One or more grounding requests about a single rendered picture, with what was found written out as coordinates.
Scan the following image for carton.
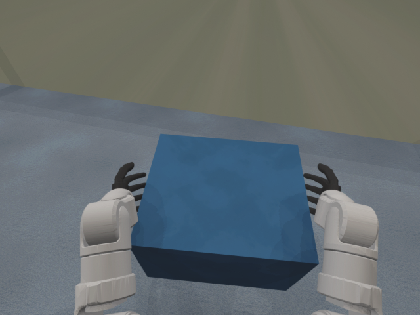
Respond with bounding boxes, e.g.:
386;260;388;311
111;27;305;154
131;134;319;291

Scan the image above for left robot hand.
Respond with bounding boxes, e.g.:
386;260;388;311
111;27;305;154
112;162;146;212

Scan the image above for right robot hand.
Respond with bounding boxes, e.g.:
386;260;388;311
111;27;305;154
303;163;341;215

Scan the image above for left robot forearm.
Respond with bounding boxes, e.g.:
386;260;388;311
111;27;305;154
74;188;138;315

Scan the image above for right robot forearm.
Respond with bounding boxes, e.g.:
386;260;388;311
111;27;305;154
314;190;383;315

